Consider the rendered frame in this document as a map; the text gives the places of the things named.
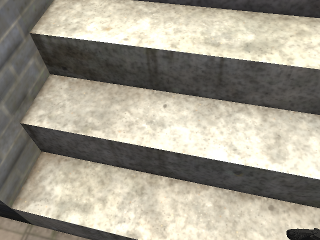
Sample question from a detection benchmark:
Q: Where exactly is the robot right hand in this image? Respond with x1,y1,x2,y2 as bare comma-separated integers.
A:
286,228,320,240

